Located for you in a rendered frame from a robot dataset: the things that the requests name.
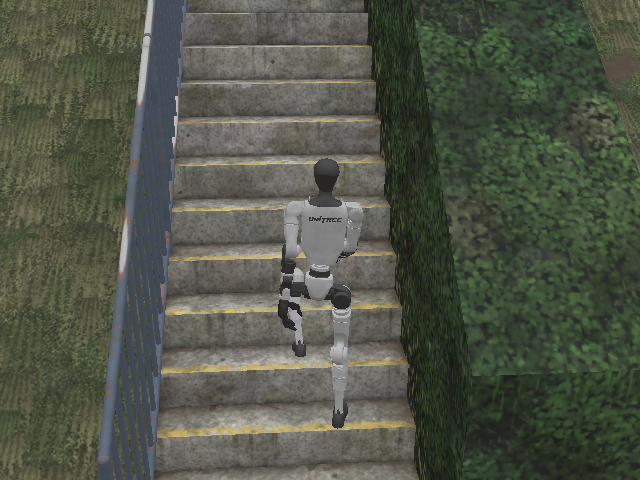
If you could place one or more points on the robot right upper arm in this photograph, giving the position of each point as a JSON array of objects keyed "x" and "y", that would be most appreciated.
[{"x": 354, "y": 223}]

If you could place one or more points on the right robot thigh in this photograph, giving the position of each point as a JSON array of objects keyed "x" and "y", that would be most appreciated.
[{"x": 341, "y": 312}]

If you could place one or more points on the robot right shin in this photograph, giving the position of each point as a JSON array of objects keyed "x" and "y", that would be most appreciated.
[{"x": 339, "y": 381}]

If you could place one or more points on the robot right forearm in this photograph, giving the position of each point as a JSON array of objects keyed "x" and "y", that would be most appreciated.
[{"x": 345, "y": 254}]

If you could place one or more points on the robot left upper arm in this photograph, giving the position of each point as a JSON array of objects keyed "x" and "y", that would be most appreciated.
[{"x": 291, "y": 226}]

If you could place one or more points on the left robot hand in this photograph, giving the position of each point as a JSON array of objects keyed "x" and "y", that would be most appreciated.
[{"x": 283, "y": 310}]

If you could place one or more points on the robot left forearm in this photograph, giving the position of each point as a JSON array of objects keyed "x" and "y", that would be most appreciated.
[{"x": 287, "y": 276}]

